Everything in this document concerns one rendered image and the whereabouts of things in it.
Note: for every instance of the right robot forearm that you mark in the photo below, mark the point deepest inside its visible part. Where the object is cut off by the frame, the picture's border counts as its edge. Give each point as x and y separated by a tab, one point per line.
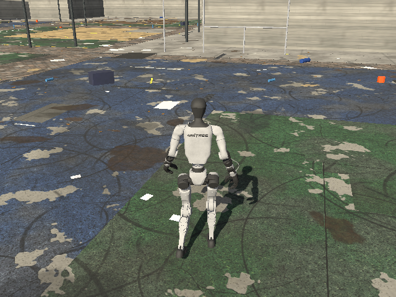
229	165

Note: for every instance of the robot left hand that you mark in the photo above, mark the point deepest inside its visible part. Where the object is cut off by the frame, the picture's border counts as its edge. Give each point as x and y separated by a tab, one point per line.
169	171

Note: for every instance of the humanoid robot torso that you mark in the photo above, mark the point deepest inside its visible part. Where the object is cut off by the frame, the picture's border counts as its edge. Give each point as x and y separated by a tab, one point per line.
197	145

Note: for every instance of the left robot thigh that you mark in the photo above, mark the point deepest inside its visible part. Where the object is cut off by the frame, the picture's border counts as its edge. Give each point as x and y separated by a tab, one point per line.
185	193

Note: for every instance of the robot right upper arm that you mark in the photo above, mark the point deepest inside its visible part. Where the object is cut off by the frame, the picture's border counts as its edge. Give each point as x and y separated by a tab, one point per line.
218	132

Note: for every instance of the robot right hand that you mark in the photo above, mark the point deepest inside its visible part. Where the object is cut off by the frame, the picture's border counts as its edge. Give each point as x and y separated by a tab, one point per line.
234	180

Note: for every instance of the robot left upper arm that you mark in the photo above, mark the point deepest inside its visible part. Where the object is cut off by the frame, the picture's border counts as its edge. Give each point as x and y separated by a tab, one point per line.
179	130

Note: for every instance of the left robot forearm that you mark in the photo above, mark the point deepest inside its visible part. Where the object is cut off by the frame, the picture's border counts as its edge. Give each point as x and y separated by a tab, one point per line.
168	160

